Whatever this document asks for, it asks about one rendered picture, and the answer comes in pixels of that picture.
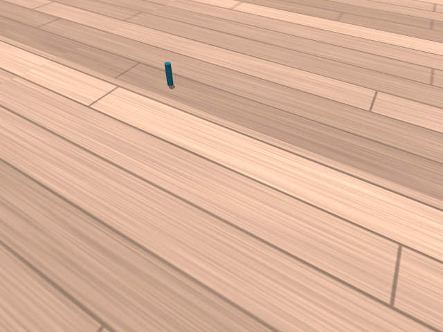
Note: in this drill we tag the can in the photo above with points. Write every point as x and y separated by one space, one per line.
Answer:
168 71

